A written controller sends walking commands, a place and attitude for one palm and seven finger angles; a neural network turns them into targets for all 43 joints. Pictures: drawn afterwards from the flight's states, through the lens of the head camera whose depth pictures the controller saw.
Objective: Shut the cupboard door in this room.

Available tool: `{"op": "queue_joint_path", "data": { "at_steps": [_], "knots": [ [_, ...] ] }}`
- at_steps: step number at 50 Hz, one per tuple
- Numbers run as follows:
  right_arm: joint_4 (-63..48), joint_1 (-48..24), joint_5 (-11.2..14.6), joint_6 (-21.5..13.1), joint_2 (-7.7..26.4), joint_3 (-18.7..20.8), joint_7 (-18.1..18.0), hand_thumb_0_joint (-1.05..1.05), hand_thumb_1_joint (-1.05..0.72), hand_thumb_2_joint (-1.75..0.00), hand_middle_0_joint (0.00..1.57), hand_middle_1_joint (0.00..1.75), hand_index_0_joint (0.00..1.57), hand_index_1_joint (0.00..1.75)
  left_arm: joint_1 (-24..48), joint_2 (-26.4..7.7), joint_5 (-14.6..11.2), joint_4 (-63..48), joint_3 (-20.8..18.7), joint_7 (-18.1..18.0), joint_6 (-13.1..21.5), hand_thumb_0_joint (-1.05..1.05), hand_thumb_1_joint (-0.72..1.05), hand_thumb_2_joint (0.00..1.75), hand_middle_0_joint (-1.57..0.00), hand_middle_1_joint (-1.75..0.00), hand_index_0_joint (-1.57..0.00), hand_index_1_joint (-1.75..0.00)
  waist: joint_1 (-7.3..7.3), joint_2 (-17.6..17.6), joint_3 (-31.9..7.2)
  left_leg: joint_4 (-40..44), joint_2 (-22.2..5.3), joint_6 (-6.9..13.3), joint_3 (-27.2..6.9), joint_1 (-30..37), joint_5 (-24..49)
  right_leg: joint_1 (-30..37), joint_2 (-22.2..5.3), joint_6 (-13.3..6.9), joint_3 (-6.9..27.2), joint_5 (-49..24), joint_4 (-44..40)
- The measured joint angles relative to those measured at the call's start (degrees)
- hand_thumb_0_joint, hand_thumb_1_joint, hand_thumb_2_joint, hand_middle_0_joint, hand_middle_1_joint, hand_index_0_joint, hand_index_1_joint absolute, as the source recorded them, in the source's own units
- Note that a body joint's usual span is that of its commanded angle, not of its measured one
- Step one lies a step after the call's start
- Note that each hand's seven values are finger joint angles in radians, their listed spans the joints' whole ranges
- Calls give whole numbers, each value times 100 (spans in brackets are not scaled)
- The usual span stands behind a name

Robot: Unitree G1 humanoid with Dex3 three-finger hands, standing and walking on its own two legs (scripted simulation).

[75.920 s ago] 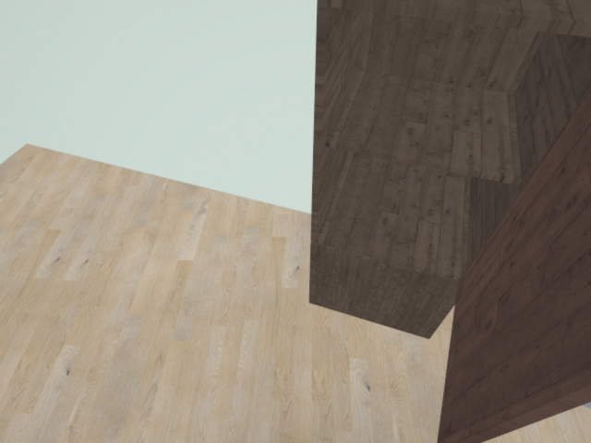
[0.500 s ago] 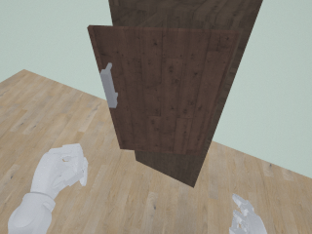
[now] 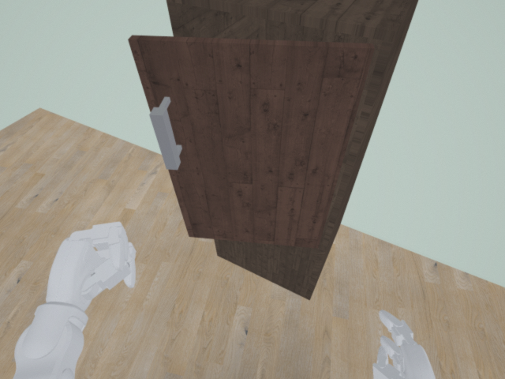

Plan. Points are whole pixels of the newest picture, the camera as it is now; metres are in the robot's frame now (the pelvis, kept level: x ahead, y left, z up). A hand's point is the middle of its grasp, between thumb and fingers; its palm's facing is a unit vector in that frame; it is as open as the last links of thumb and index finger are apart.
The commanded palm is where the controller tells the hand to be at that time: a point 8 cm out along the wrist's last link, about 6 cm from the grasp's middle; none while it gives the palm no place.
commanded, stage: bring the fist close to the handle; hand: left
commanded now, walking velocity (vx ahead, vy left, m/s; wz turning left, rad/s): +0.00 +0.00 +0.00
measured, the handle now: (169, 133) +0.53 +0.21 +0.10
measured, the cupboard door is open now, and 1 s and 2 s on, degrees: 21 21 14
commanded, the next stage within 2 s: push the door shut along its arc in 1.24 s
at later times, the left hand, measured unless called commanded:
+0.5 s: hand (148, 208) +0.34 +0.19 +0.10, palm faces -0.03 -1.00 -0.03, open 3.1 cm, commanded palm +0.33 +0.24 +0.10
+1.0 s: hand (170, 168) +0.43 +0.18 +0.10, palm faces -0.03 -1.00 -0.01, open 3.1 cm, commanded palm +0.40 +0.23 +0.10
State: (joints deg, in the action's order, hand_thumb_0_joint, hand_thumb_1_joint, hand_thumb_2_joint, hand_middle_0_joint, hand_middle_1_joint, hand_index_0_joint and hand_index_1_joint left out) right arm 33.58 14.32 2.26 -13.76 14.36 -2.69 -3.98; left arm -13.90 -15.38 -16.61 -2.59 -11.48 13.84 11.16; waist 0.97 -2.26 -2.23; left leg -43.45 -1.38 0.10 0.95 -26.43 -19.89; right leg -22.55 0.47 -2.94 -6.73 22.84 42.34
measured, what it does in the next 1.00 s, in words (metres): stands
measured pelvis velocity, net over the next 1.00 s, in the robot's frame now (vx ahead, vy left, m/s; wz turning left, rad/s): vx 0.00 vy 0.02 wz -0.05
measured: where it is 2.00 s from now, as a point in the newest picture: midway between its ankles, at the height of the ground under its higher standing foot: outside the picture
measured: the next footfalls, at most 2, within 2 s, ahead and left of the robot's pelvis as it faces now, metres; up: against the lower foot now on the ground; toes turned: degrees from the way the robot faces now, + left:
none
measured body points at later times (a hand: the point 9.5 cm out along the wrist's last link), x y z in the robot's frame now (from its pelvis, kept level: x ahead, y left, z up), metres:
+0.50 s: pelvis +0.01 +0.01 +0.00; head +0.03 +0.00 +0.45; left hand +0.34 +0.25 +0.10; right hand +0.14 -0.24 -0.09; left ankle +0.03 +0.12 -0.71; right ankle -0.01 -0.08 -0.71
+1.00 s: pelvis +0.00 +0.02 +0.00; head +0.05 +0.02 +0.45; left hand +0.42 +0.23 +0.11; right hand +0.07 -0.24 -0.12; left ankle +0.03 +0.12 -0.71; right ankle -0.01 -0.08 -0.71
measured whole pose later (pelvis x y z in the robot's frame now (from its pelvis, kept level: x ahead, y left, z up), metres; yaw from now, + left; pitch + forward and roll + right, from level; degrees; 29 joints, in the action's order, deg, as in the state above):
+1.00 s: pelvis +0.00 +0.02 +0.00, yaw -3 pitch +8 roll -1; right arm 38.0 20.0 2.1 -3.8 15.1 -0.9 -1.7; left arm 31.6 -17.8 -11.0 45.1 -14.6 11.4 15.4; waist -3.3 -1.5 -3.6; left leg -42.6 -1.2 1.8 4.1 -31.5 -19.3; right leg -28.9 0.2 -1.4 -3.5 21.0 41.7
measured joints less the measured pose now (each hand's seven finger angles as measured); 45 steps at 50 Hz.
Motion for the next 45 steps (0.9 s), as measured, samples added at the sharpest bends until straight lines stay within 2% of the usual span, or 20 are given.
{"op": "queue_joint_path", "data": {
  "at_steps": [4, 9, 12, 17, 20, 25, 30, 35, 39, 45],
  "knots": [
    [126, -50, 38, 8, 31, -8, -1, 1, -90, -90, 20, 30, 20, 30, 672, -25, -25, 443, -85, 67, 61, 1, 90, 90, -130, -150, -131, -150, -5, -23, 32, -21, -1, -8, -31, -57, 12, -42, 3, -9, -30, -8, 8],
    [139, -21, 69, 87, 68, 6, -29, 1, -90, -90, 20, 30, 20, 30, 1143, -43, 25, 983, 108, 271, -317, 1, 90, 90, -130, -150, -131, -150, -78, -69, -27, 106, 13, 15, 56, -41, 57, -86, -12, 20, 57, -53, -56],
    [140, -4, 50, 164, 53, 14, -34, 1, -90, -90, 20, 30, 20, 30, 1354, -45, 49, 1260, 73, 203, -414, 1, 90, 90, -130, -150, -131, -150, -134, -18, -29, 190, 16, 22, 132, 7, 76, -94, -17, 29, 133, -65, -78],
    [179, 63, 21, 252, 27, 47, 21, 1, -90, -90, 20, 30, 20, 30, 1716, -37, 113, 1515, -168, -77, -177, 1, 90, 89, -130, -150, -130, -150, -149, 88, -21, 260, 15, 27, 198, 63, 78, -82, -16, 31, 201, -69, -102],
    [212, 99, 27, 312, 45, 69, 63, 1, -90, -90, 20, 30, 20, 30, 1934, -82, 164, 1708, -215, -89, -62, 1, 90, 90, -130, -150, -130, -150, -137, 90, -48, 256, 17, 37, 198, 52, 67, -82, -16, 42, 202, -71, -120],
    [250, 81, 69, 440, 93, 83, 58, 1, -90, -90, 20, 30, 20, 30, 2377, -147, 185, 2301, -117, 71, -211, 1, 90, 90, -130, -150, -130, -150, -147, 54, -36, 240, 36, 70, 176, -13, 76, -114, -34, 72, 179, -97, -150],
    [290, 23, 50, 490, 84, 87, 18, 1, -90, -90, 20, 30, 20, 30, 2922, -79, 273, 2760, -21, -47, -180, 1, 90, 90, -130, -150, -131, -150, -183, 78, 46, 217, 56, 100, 169, -108, 104, -194, -54, 93, 172, -135, -145],
    [374, -15, 9, 567, 30, 51, 47, 1, -90, -90, 20, 30, 20, 30, 3705, -119, 444, 3395, -59, -236, 71, 1, 90, 90, -130, -150, -131, -150, -270, 139, 58, 155, 59, 117, 180, -266, 114, -354, -62, 105, 182, -152, -88],
    [393, 74, 5, 701, 9, 47, 101, 1, -90, -90, 20, 30, 20, 30, 4238, -240, 525, 4057, -155, -256, 62, 1, 90, 90, -130, -150, -131, -150, -359, 132, -14, 142, 55, 133, 210, -372, 116, -469, -60, 121, 214, -170, -80],
    [401, 352, -6, 884, 39, 106, 166, 1, -90, -90, 20, 30, 20, 30, 4613, -330, 551, 4715, -317, -242, 144, 1, 90, 90, -130, -150, -130, -150, -429, 90, -90, 128, 34, 158, 269, -466, 98, -576, -41, 143, 274, -193, -90]
  ]
}}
